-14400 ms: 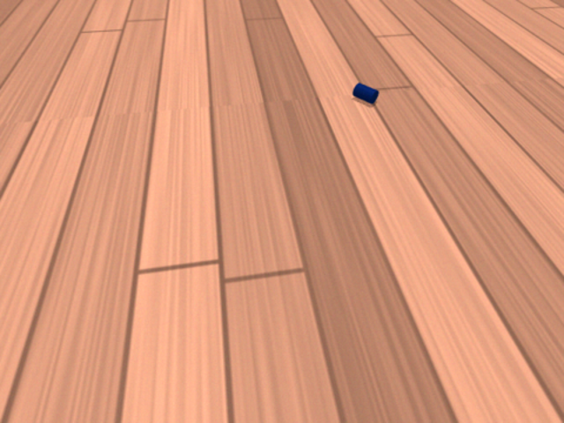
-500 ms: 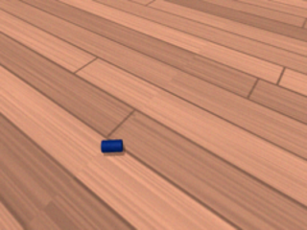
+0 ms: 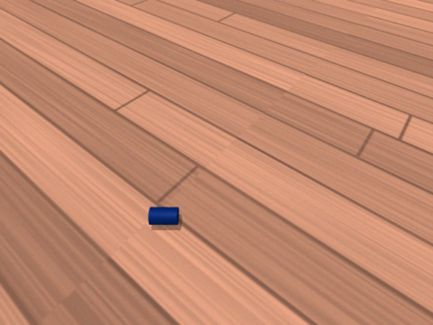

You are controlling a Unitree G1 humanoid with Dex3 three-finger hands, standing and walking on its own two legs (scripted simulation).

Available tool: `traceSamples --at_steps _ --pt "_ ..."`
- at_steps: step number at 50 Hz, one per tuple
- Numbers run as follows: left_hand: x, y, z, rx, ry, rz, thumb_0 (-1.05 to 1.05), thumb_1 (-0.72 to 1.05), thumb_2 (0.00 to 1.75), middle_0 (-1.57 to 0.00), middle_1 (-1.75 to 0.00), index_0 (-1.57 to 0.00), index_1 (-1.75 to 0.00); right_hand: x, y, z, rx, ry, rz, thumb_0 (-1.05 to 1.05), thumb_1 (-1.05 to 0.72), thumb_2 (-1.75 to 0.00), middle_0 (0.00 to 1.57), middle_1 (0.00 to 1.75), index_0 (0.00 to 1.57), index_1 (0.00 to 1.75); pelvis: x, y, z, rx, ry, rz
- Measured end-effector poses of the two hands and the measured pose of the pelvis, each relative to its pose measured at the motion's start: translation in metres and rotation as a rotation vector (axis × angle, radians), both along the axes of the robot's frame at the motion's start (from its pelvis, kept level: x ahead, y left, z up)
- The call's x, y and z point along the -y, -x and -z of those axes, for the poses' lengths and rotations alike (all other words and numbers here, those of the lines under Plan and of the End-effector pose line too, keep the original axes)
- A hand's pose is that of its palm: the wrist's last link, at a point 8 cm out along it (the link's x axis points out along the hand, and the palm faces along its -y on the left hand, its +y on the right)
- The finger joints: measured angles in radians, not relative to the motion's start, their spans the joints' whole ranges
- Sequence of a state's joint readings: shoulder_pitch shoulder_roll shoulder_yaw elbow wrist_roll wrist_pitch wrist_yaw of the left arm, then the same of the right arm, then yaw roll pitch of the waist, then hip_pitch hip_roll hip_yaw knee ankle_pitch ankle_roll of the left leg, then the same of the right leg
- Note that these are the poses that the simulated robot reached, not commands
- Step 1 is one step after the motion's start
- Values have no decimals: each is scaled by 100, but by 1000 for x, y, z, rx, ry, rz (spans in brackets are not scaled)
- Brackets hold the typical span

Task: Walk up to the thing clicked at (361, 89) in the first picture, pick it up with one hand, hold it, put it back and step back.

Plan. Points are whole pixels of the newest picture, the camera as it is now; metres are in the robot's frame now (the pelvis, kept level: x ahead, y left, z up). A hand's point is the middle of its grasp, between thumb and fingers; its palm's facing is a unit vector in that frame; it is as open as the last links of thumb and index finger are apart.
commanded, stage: walk up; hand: left
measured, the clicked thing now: (164, 215) +0.73 +0.25 -0.73
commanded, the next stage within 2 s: stand in 0.34 s
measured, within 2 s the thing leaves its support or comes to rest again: neither
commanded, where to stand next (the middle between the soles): +0.34 +0.01 m, yaw +0 degrees
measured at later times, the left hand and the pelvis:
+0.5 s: hand out of the picture +0.08 +0.24 -0.14, palm faces +0.00 -0.94 -0.34, open 7.3 cm; pelvis +0.00 -0.01 +0.01, yaw +0 degrees
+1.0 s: hand out of the picture +0.06 +0.23 -0.14, palm faces -0.03 -0.94 -0.34, open 7.3 cm; pelvis -0.02 -0.02 +0.01, yaw -1 degrees
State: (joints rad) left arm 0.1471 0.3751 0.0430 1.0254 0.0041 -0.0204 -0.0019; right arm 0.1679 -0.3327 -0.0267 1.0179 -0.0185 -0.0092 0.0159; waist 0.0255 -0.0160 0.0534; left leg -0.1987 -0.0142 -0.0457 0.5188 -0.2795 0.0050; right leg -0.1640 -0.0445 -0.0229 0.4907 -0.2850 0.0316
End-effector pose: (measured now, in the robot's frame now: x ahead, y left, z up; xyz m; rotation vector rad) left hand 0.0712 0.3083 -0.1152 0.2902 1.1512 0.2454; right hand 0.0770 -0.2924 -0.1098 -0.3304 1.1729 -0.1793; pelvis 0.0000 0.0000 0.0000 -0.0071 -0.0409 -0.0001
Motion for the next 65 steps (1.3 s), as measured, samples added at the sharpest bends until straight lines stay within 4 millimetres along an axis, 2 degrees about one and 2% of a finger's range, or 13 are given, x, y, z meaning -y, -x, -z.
traceSamples --at_steps 7,14,20,25,32,39,45,54,65 --pt "-2 -7 0 -21 0 0 1 91 90 -20 -30 -21 -30 -8 -20 -3 20 -11 -10 0 -90 -89 20 30 20 30 0 -4 -3 -6 0 -3" --pt "5 -11 -5 -23 -1 2 1 91 90 -20 -30 -21 -30 -4 -38 -4 49 -18 -9 0 -90 -89 20 30 20 30 3 -7 -5 -4 -4 -8" --pt "13 -10 -8 -33 -3 5 1 91 90 -21 -30 -21 -30 2 -42 -5 61 -23 -4 0 -90 -89 20 30 20 30 8 -7 -8 2 -7 -5" --pt "23 -6 -8 -53 7 21 1 91 90 -21 -30 -21 -30 9 -33 -6 52 -20 7 0 -90 -89 20 30 20 30 12 -3 -10 6 -6 -1" --pt "33 2 -6 -74 19 40 1 91 90 -21 -30 -21 -30 19 -7 -5 -1 -13 29 0 -90 -89 20 30 20 30 18 5 -12 3 -5 3" --pt "35 8 -6 -82 20 43 1 91 90 -21 -30 -21 -30 25 20 -3 -48 -7 49 0 -90 -89 20 30 20 30 21 10 -13 6 -5 6" --pt "33 13 -8 -87 13 43 1 91 90 -21 -30 -21 -30 27 35 -1 -71 -9 56 0 -90 -89 20 30 20 30 22 14 -13 6 -6 8" --pt "31 20 -9 -102 6 43 1 91 90 -21 -30 -21 -30 26 44 2 -86 -14 54 0 -90 -89 20 30 20 30 23 16 -12 -1 -7 11" --pt "31 20 -5 -134 11 44 1 91 90 -21 -30 -21 -30 26 40 2 -111 -10 47 0 -90 -89 20 30 20 30 22 9 -12 -23 -6 11"
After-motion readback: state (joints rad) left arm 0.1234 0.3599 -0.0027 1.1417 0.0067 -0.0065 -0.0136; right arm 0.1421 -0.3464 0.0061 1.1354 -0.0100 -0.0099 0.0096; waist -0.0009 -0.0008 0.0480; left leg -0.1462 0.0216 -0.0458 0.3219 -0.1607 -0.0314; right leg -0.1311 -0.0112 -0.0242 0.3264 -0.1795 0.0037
